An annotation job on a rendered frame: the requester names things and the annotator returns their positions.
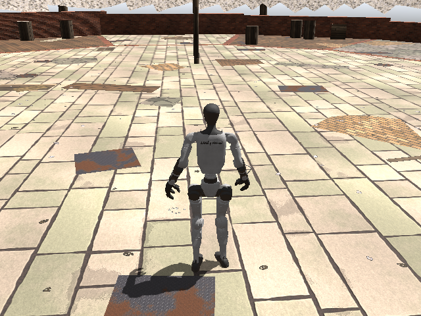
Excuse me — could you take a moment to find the right robot foot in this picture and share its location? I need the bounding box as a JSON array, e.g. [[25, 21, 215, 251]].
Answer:
[[214, 251, 229, 268]]

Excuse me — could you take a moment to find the robot right upper arm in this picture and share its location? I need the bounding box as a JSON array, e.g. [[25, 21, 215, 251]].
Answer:
[[225, 132, 243, 168]]

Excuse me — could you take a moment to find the robot right hand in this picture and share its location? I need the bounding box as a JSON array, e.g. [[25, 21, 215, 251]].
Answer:
[[235, 178, 250, 191]]

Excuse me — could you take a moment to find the right robot forearm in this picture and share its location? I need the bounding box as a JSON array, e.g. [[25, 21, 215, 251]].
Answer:
[[237, 158, 248, 180]]

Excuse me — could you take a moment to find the robot left hand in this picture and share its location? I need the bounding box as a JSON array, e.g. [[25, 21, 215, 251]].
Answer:
[[165, 182, 180, 199]]

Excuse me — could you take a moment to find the left robot forearm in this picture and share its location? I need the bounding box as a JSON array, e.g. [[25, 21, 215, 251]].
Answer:
[[168, 158, 183, 185]]

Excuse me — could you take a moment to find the robot right thigh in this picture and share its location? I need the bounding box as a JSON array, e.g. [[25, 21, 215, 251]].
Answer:
[[215, 184, 232, 229]]

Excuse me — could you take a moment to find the robot left upper arm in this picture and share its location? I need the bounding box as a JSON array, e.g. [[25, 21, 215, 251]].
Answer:
[[178, 132, 198, 169]]

